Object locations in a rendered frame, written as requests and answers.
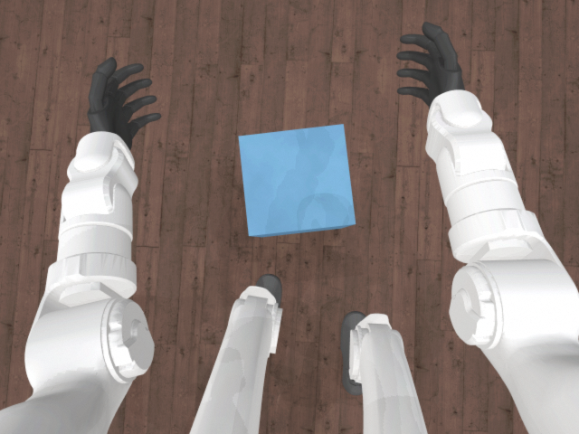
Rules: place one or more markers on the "left robot forearm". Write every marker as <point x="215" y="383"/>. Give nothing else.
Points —
<point x="96" y="228"/>

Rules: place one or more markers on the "right robot hand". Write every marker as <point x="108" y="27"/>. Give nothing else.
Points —
<point x="444" y="72"/>

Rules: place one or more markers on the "left robot hand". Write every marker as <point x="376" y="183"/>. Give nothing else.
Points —
<point x="106" y="100"/>

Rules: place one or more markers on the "robot right foot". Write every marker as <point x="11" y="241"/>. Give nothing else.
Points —
<point x="349" y="323"/>

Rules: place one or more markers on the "carton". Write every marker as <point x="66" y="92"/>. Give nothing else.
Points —
<point x="296" y="181"/>

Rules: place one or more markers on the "robot foot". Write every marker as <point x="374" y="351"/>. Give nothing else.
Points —
<point x="349" y="323"/>
<point x="273" y="284"/>

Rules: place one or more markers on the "robot right upper arm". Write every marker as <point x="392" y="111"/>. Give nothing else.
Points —
<point x="524" y="316"/>

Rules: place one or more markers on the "robot left foot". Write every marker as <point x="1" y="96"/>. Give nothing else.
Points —
<point x="273" y="284"/>

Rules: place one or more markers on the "robot left upper arm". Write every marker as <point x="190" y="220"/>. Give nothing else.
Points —
<point x="81" y="362"/>

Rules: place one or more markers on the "right robot forearm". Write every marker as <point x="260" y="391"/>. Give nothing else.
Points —
<point x="488" y="218"/>

